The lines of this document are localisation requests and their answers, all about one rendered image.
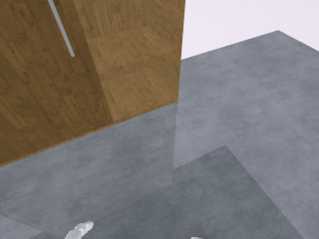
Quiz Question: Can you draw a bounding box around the handle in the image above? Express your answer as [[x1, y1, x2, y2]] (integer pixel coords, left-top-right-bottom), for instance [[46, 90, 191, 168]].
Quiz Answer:
[[48, 0, 75, 57]]

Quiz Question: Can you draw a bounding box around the left robot hand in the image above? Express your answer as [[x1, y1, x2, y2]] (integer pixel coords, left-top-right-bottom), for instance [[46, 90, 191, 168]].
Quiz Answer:
[[65, 221, 94, 239]]

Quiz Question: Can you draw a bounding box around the wardrobe door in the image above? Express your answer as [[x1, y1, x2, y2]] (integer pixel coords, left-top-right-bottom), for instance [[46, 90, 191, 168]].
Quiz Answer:
[[0, 0, 114, 164]]

